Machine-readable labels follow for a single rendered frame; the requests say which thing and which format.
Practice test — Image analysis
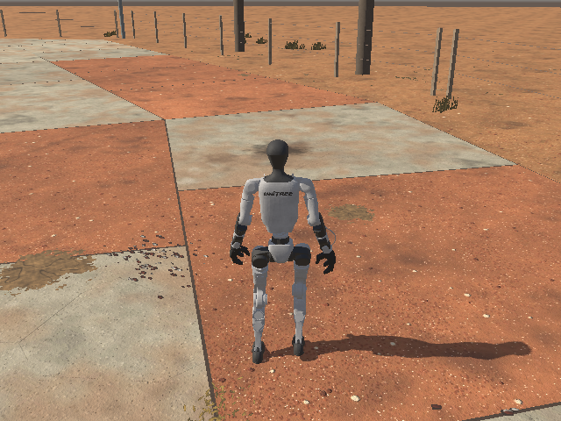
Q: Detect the right robot hand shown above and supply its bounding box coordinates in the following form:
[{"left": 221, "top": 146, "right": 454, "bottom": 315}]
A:
[{"left": 316, "top": 250, "right": 336, "bottom": 274}]

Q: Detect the right robot foot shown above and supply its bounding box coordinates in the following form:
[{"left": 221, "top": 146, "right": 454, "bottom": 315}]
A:
[{"left": 292, "top": 335, "right": 305, "bottom": 356}]

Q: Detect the left robot forearm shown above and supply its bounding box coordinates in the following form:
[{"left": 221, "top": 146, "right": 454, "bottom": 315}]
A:
[{"left": 231, "top": 212, "right": 247, "bottom": 249}]

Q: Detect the right robot upper arm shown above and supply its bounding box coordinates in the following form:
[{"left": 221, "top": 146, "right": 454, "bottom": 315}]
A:
[{"left": 296, "top": 177, "right": 321, "bottom": 226}]

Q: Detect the left robot upper arm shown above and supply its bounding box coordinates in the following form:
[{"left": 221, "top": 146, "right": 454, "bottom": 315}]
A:
[{"left": 238, "top": 178, "right": 260, "bottom": 226}]

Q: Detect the robot head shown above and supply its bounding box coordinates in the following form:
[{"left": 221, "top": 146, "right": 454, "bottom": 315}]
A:
[{"left": 263, "top": 139, "right": 294, "bottom": 182}]

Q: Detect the right robot forearm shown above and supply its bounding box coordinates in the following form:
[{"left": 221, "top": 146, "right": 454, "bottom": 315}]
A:
[{"left": 313, "top": 212, "right": 332, "bottom": 253}]

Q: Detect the left robot hand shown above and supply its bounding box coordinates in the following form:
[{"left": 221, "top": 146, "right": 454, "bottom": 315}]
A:
[{"left": 230, "top": 246, "right": 250, "bottom": 265}]

